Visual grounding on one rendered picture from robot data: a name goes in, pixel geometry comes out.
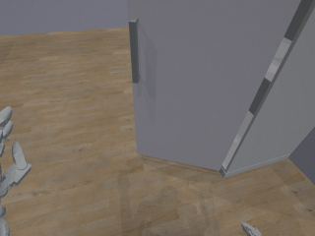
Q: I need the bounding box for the handle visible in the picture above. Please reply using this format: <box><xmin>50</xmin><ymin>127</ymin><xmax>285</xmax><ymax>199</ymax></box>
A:
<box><xmin>129</xmin><ymin>18</ymin><xmax>141</xmax><ymax>84</ymax></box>

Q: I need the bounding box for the right robot hand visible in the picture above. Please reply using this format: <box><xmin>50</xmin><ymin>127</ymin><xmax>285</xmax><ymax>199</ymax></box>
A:
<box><xmin>241</xmin><ymin>222</ymin><xmax>262</xmax><ymax>236</ymax></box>

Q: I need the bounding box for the fridge door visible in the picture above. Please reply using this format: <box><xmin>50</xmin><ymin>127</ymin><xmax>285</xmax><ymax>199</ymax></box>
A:
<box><xmin>127</xmin><ymin>0</ymin><xmax>301</xmax><ymax>171</ymax></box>

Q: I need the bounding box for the left robot hand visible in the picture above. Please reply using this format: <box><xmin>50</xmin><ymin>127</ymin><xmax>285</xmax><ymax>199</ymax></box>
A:
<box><xmin>0</xmin><ymin>106</ymin><xmax>32</xmax><ymax>204</ymax></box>

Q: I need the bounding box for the robot left forearm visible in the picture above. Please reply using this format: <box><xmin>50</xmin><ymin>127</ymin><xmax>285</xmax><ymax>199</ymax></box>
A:
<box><xmin>0</xmin><ymin>205</ymin><xmax>10</xmax><ymax>236</ymax></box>

